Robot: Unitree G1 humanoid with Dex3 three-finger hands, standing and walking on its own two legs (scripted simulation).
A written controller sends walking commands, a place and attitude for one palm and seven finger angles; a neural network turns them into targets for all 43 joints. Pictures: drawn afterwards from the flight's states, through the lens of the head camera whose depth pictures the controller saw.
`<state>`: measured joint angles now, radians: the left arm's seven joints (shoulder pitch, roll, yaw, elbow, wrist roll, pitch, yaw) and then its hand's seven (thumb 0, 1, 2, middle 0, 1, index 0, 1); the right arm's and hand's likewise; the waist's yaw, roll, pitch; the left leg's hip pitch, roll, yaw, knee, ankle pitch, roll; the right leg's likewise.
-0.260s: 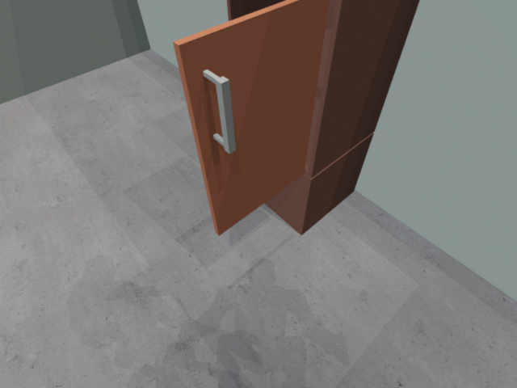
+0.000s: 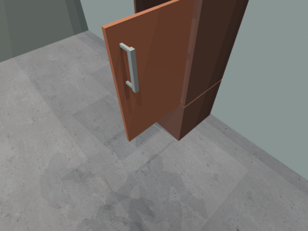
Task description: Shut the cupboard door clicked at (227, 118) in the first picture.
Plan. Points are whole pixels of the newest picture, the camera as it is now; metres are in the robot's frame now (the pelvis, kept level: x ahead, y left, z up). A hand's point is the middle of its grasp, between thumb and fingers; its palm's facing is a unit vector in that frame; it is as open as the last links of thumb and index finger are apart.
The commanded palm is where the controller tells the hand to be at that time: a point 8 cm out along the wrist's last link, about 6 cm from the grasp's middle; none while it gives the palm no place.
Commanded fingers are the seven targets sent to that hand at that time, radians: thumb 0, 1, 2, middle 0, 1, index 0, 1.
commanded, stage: stand and wait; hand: left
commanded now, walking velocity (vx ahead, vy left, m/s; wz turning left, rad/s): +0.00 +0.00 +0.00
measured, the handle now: (129, 69) +0.59 +0.11 +0.09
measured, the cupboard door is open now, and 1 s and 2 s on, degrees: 90 90 90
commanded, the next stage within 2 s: look at it before walking up in 0.02 s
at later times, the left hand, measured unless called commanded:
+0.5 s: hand out of the picture +0.07 +0.24 -0.16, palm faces -0.04 -0.94 -0.33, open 7.4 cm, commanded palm none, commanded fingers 0.00 0.90 0.90 -0.20 -0.30 -0.20 -0.30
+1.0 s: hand out of the picture +0.06 +0.21 -0.18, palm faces -0.13 -0.96 -0.27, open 7.4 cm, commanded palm none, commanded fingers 0.00 0.90 0.90 -0.20 -0.30 -0.20 -0.30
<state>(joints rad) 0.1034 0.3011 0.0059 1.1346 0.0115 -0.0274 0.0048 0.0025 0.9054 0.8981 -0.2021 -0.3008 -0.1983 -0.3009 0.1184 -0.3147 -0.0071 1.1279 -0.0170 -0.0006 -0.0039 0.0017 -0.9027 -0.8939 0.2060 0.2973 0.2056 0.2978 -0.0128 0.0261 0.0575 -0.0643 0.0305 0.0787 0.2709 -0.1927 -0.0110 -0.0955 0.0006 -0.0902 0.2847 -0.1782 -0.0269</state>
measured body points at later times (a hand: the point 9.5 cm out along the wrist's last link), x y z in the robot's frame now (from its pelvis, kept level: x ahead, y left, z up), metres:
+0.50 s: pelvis +0.00 +0.00 +0.00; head +0.02 -0.01 +0.45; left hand +0.08 +0.29 -0.13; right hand +0.06 -0.29 -0.15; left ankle -0.03 +0.12 -0.75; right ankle -0.01 -0.10 -0.75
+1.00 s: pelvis -0.02 +0.00 -0.02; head +0.02 -0.01 +0.43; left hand +0.06 +0.26 -0.16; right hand +0.01 -0.26 -0.17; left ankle -0.03 +0.12 -0.75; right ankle -0.02 -0.10 -0.75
